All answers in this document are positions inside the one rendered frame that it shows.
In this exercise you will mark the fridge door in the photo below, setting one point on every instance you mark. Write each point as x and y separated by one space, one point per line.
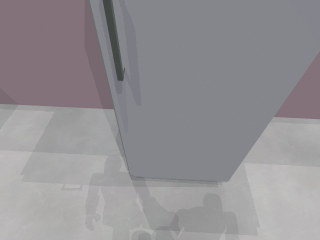
203 78

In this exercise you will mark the handle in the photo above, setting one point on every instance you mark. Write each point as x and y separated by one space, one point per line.
113 35

